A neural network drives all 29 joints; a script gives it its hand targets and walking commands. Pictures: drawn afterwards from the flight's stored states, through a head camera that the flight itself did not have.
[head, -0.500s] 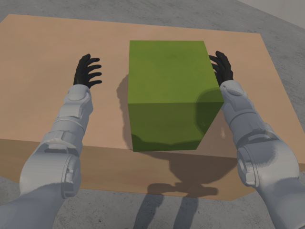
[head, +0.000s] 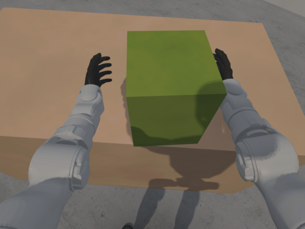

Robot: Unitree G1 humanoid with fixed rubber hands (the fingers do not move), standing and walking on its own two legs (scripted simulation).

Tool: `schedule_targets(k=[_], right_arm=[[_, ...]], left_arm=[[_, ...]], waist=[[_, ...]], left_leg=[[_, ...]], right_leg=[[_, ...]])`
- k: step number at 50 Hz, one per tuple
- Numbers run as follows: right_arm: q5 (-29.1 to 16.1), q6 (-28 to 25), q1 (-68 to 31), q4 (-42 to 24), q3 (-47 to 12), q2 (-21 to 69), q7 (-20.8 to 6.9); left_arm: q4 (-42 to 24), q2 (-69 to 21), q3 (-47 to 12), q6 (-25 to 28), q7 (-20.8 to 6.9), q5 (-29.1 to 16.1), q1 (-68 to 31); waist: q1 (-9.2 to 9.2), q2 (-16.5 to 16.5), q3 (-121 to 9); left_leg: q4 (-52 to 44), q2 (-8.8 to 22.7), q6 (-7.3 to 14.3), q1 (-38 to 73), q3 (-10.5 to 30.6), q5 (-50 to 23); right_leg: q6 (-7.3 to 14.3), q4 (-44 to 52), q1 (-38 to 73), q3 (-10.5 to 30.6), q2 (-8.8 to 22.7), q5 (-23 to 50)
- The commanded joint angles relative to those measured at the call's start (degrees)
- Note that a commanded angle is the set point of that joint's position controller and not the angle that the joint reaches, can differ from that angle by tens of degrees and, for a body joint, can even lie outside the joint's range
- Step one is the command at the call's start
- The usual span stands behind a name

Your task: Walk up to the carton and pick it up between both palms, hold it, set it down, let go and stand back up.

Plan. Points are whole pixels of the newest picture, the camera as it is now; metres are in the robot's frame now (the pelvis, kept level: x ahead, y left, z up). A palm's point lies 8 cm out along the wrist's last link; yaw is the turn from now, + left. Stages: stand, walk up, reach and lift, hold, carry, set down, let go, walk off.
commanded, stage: reach and lift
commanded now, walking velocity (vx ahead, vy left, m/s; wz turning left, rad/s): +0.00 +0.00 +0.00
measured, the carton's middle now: (166, 93) +0.47 +0.00 +0.05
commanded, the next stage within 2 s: none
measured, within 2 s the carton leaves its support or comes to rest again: neither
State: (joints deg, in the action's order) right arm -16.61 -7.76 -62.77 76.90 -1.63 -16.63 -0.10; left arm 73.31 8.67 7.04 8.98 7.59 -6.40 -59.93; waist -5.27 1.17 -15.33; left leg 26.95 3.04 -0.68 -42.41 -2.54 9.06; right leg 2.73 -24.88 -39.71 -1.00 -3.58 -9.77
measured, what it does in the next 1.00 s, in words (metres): stands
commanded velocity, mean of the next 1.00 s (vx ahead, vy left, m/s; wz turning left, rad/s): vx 0.00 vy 0.00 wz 0.00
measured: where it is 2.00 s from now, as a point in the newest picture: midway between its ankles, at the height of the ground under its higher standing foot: outside the picture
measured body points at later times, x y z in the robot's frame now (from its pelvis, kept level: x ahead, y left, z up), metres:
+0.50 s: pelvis +0.01 +0.01 +0.02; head +0.10 +0.00 +0.46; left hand +0.47 +0.16 +0.10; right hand +0.48 -0.13 +0.10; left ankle +0.01 +0.13 -0.73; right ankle -0.01 -0.09 -0.73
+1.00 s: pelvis +0.03 +0.01 +0.02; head +0.10 +0.01 +0.46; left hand +0.47 +0.16 +0.09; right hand +0.48 -0.13 +0.10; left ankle +0.01 +0.13 -0.73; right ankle -0.01 -0.09 -0.73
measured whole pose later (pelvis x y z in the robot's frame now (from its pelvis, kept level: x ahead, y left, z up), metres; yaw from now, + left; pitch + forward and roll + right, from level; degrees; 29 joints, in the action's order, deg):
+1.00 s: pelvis +0.03 +0.01 +0.02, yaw -2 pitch +12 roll +0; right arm 24.8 -8.1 -49.1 52.0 35.2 3.3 -2.8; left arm 48.7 -6.3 35.4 1.8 2.3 23.7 -48.9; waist -3.5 0.8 -3.7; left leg 18.3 1.9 -0.1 -20.7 -6.1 9.4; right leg 2.1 -19.6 -20.5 0.0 -2.0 -11.0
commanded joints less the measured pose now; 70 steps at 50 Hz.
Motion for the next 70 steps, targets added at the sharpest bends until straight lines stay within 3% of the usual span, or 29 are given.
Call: schedule_targets(k=[1, 5, 7, 9, 11, 14, 16, 19, 24, 29, 35, 48, 53, 59, 66, 70], right_arm=[[3.21, -2.05, -25.84, -8.78, 3.30, -5.35, 1.00], [7.48, -2.11, -26.75, -12.25, 6.25, -0.73, 1.04], [10.88, -1.98, -26.25, -13.26, 8.73, 3.01, 0.37], [16.29, -1.74, -25.48, -14.42, 12.29, 8.50, -0.46], [23.63, -1.98, -23.72, -16.53, 17.46, 14.40, -1.75], [36.03, -2.32, -21.02, -19.43, 22.57, 31.43, -5.16], [40.57, -2.44, -20.07, -21.28, 23.67, 39.47, -7.24], [43.92, -1.14, -16.40, -20.65, 24.92, 43.41, -8.36], [46.07, -0.76, -12.77, -22.09, 23.84, 43.78, -8.00], [44.79, -1.86, -10.91, -21.85, 22.29, 44.78, -7.81], [43.31, -2.07, -10.68, -20.40, 21.96, 44.72, -8.07], [43.58, -2.04, -9.65, -22.52, 21.46, 46.45, -8.25], [43.71, -2.47, -9.84, -21.68, 21.84, 46.42, -8.06], [44.38, -2.24, -9.76, -20.65, 22.96, 46.48, -8.20], [43.69, -2.43, -9.94, -21.87, 21.76, 47.04, -8.07], [43.65, -2.89, -10.28, -21.63, 21.74, 46.95, -8.04]], left_arm=[[-7.60, 6.12, 2.01, 3.37, -0.89, 1.72, -27.37], [-10.12, 2.82, 4.83, 3.91, -0.63, 4.83, -28.79], [-10.98, 0.13, 8.39, 3.40, -1.15, 8.78, -28.20], [-10.06, -3.04, 12.75, 2.65, -2.35, 13.71, -27.28], [-12.61, -7.04, 18.15, 2.16, -3.60, 20.40, -26.52], [-13.67, -22.06, 20.53, 0.03, -6.26, 29.34, -23.35], [-14.54, -29.74, 18.80, -1.64, -7.17, 31.20, -22.10], [-15.05, -32.15, 19.36, -3.85, -7.49, 32.06, -18.65], [-16.94, -30.47, 22.95, -5.15, -8.69, 34.06, -13.78], [-21.30, -31.87, 19.80, -5.13, -8.43, 32.10, -13.35], [-22.05, -32.92, 17.98, -6.26, -8.04, 31.39, -12.00], [-23.20, -34.24, 17.32, -6.78, -8.83, 31.17, -10.22], [-22.99, -34.44, 17.29, -6.35, -8.56, 31.64, -11.07], [-22.53, -34.41, 17.59, -6.62, -8.34, 31.98, -11.17], [-22.19, -34.31, 17.48, -6.67, -8.59, 31.81, -10.17], [-22.84, -35.18, 16.90, -6.38, -8.28, 32.04, -10.81]], waist=[[0.73, 1.68, -38.79], [0.79, 2.07, -40.12], [0.41, 1.77, -38.82], [0.04, 3.10, -35.81], [-0.86, 1.93, -34.27], [-1.29, 2.84, -29.34], [-1.25, 2.21, -29.18], [-1.21, 3.61, -26.34], [-2.49, 4.45, -20.29], [-1.49, 2.31, -19.01], [-1.69, 0.32, -16.68], [-0.82, 2.41, -18.40], [-0.71, 0.99, -17.90], [-0.59, 2.15, -17.29], [-0.62, 2.54, -17.37], [-0.28, 0.78, -18.28]], left_leg=[[0.63, -1.64, -1.49, 18.30, -0.97, -18.86], [-0.40, -1.49, -1.06, 19.03, -1.11, -19.92], [-1.00, -1.51, -0.82, 20.34, -1.35, -20.79], [-3.08, -1.81, 0.17, 20.04, -2.04, -18.55], [-5.45, -2.18, 0.53, 19.41, -3.37, -17.53], [-8.86, -2.12, 1.24, 22.45, -4.19, -16.75], [-9.01, -2.06, 1.09, 25.76, -4.88, -18.09], [-9.30, -2.05, 1.57, 25.81, -5.79, -18.17], [-10.41, -2.61, 3.36, 23.01, -6.83, -19.14], [-7.44, -2.05, 2.50, 30.50, -6.40, -26.70], [-4.34, -1.25, 1.82, 37.05, -6.01, -32.14], [-6.04, -2.14, 3.02, 32.46, -5.46, -27.14], [-6.09, -1.89, 2.84, 33.15, -5.37, -26.21], [-6.44, -1.74, 2.83, 32.50, -5.38, -25.06], [-6.92, -1.99, 3.36, 31.18, -5.30, -24.39], [-6.34, -1.83, 2.69, 31.94, -5.02, -25.10]], right_leg=[[-4.76, -2.40, 27.23, 1.03, 3.12, 29.89], [-4.74, -2.10, 28.84, 1.19, 3.58, 31.39], [-4.72, -1.56, 29.62, 0.91, 3.81, 31.64], [-4.82, -0.55, 32.66, 1.04, 4.20, 31.51], [-4.79, 0.11, 36.65, 1.13, 4.63, 31.84], [-4.53, 1.72, 40.35, 0.06, 4.48, 31.45], [-4.10, 2.17, 41.68, -0.44, 4.09, 31.85], [-4.41, 1.92, 44.57, -0.77, 4.12, 32.59], [-6.21, 0.19, 49.17, -0.37, 4.86, 37.21], [-6.29, 0.53, 41.60, -1.54, 4.27, 36.64], [-5.48, 2.45, 34.53, -2.53, 3.41, 32.39], [-6.46, 0.72, 39.75, -1.91, 4.22, 36.87], [-6.32, 0.98, 38.23, -2.05, 4.34, 35.14], [-5.90, 1.56, 38.24, -2.35, 4.00, 32.50], [-6.24, 0.96, 40.44, -1.81, 4.36, 35.55], [-5.90, 1.44, 38.85, -2.08, 4.28, 34.63]])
